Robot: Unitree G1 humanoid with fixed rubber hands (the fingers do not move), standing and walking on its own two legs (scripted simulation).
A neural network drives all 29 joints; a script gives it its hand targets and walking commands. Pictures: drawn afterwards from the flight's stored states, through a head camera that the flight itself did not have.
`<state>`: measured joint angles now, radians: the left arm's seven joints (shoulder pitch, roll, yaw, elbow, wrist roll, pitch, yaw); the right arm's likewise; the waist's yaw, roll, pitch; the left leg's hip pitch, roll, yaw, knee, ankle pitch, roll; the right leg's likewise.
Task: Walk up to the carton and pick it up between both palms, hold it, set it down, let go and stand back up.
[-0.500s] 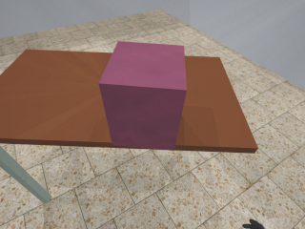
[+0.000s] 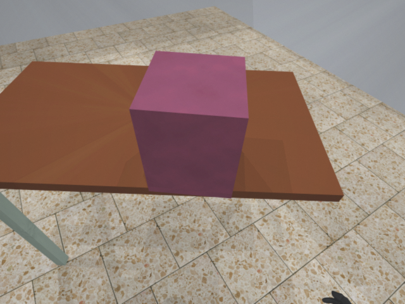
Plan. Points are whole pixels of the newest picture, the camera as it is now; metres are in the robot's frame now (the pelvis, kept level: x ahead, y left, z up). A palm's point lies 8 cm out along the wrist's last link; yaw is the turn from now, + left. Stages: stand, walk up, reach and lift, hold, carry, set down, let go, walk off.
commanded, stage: stand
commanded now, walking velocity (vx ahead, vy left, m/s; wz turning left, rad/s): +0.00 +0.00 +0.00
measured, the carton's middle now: (194, 127) +0.47 +0.02 +0.09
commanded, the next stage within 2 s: none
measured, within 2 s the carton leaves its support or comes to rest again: neither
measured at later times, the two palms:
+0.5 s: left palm out of the picture +0.08 +0.29 -0.11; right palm out of the picture +0.10 -0.29 -0.10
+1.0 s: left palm out of the picture +0.09 +0.29 -0.11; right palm out of the picture +0.10 -0.29 -0.10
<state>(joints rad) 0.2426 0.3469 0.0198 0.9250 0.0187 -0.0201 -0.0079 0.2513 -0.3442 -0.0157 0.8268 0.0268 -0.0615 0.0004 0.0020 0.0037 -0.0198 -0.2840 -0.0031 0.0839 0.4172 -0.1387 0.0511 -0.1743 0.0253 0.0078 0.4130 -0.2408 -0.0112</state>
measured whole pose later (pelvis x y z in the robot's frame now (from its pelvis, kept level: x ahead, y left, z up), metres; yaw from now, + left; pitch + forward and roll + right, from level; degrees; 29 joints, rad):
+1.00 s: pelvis +0.01 +0.00 +0.00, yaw +0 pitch +1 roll -1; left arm 0.21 0.35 0.02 0.93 0.02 -0.02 -0.01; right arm 0.25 -0.35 -0.02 0.83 0.03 -0.06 0.00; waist 0.00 0.00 -0.01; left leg -0.28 0.00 0.08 0.42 -0.15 0.05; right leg -0.17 0.03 0.01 0.41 -0.25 -0.01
